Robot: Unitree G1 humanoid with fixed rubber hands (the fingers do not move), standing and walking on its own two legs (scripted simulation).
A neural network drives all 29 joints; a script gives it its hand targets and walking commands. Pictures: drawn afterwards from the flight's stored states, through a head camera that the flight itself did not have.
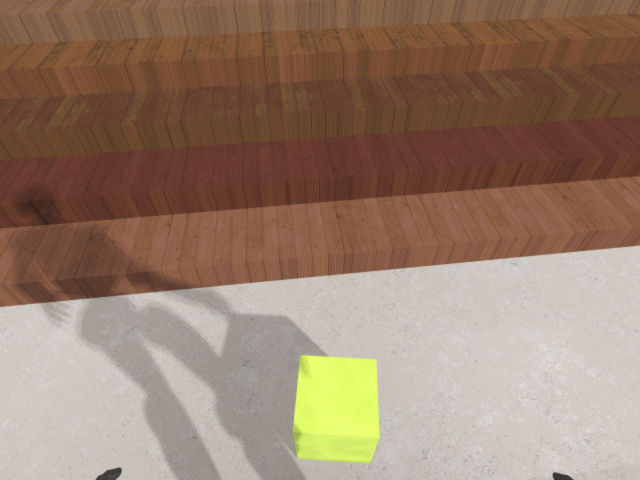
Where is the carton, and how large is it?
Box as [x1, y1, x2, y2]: [293, 355, 379, 463]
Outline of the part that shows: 300,355 293,424 293,436 297,457 308,459 369,463 379,437 375,359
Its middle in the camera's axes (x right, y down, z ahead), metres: +0.05 +0.48 +1.10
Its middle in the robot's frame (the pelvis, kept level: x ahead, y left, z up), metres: +0.44 -0.02 -0.66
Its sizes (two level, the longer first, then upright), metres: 0.210 0.200 0.250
